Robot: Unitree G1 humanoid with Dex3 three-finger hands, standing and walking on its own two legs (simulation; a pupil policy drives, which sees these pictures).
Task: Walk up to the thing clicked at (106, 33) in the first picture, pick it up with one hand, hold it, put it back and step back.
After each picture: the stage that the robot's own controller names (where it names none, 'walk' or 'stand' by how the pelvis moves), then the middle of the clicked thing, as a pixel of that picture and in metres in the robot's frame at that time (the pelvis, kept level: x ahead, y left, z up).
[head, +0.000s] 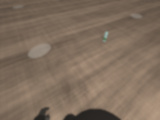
stand; (105, 36) +1.97 -0.43 -0.65
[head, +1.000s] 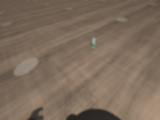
walk; (93, 43) +1.86 +0.00 -0.62
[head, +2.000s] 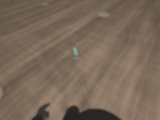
walk; (75, 53) +1.23 +0.34 -0.65
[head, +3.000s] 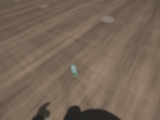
walk; (74, 71) +0.79 +0.29 -0.65
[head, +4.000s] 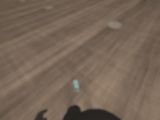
walk; (76, 85) +0.54 +0.21 -0.65
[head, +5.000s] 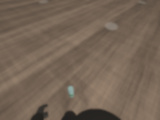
stand; (71, 91) +0.43 +0.20 -0.64
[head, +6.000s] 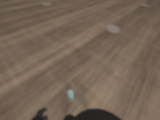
stand; (70, 95) +0.40 +0.19 -0.65
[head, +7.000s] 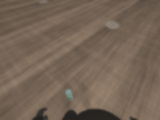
stand; (69, 95) +0.37 +0.23 -0.64
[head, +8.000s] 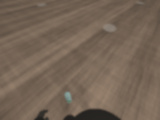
stand; (68, 97) +0.36 +0.23 -0.66
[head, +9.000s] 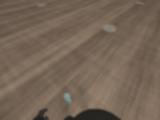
stand; (67, 98) +0.35 +0.24 -0.66
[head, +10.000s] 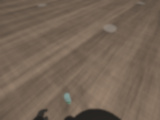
stand; (67, 98) +0.35 +0.24 -0.66
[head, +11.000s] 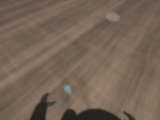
go down; (68, 90) +0.37 +0.22 -0.64
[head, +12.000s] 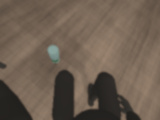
go down; (54, 55) +0.45 +0.24 -0.23
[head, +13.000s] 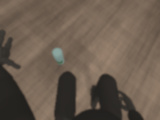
close in; (59, 57) +0.45 +0.23 -0.25
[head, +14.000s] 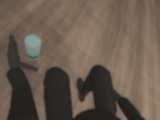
close in; (33, 50) +0.44 +0.27 -0.16
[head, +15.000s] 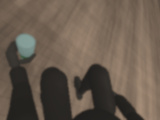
close; (26, 50) +0.43 +0.28 -0.16
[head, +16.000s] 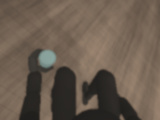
lift; (46, 61) +0.34 +0.26 -0.12
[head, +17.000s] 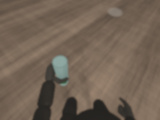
lift; (62, 73) +0.31 +0.17 +0.05
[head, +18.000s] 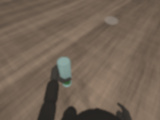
hold; (65, 73) +0.32 +0.15 +0.04
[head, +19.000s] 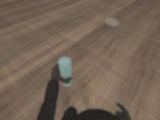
hold; (66, 73) +0.32 +0.15 +0.04
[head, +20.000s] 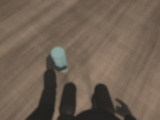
crouch; (61, 61) +0.40 +0.18 -0.04
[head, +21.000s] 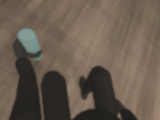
lower; (33, 47) +0.46 +0.26 -0.15
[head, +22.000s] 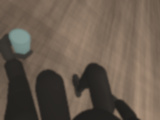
lower; (22, 47) +0.45 +0.27 -0.17
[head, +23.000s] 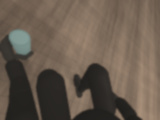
lower; (22, 48) +0.44 +0.28 -0.17
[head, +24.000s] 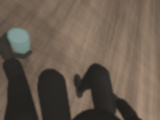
lower; (21, 46) +0.44 +0.29 -0.16
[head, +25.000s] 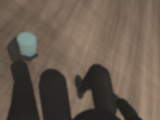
loosen; (28, 49) +0.43 +0.26 -0.16
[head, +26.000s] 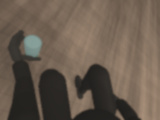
open; (32, 50) +0.43 +0.25 -0.17
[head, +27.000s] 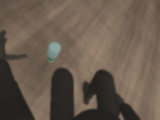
stand; (52, 53) +0.43 +0.23 -0.20
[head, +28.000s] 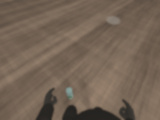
stand; (69, 93) +0.37 +0.18 -0.57
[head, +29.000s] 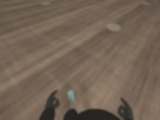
stand; (71, 96) +0.38 +0.18 -0.60
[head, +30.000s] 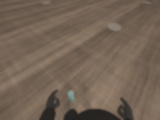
stand; (71, 96) +0.37 +0.18 -0.60
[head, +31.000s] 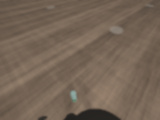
stand; (73, 96) +0.40 +0.18 -0.65
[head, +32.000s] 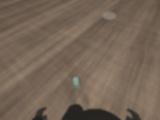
walk; (76, 83) +0.50 +0.17 -0.63
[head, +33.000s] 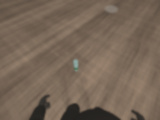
walk; (75, 65) +0.75 +0.20 -0.63
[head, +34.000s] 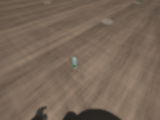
stand; (74, 63) +0.98 +0.25 -0.64
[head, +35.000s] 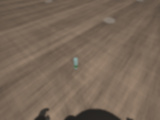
stand; (75, 63) +0.97 +0.23 -0.66
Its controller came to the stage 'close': yes
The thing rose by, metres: 0.69
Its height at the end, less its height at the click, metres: +0.00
